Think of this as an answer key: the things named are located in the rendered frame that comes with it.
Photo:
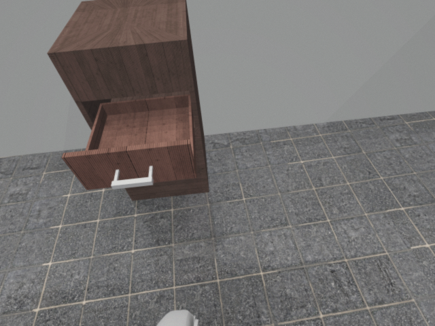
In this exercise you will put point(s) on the handle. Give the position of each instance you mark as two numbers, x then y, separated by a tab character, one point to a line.
119	184

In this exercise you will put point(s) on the cabinet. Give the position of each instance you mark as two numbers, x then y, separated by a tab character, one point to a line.
123	50

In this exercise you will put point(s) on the left robot thigh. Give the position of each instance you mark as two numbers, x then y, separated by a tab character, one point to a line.
178	318

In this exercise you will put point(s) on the drawer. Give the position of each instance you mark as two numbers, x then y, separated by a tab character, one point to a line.
132	136

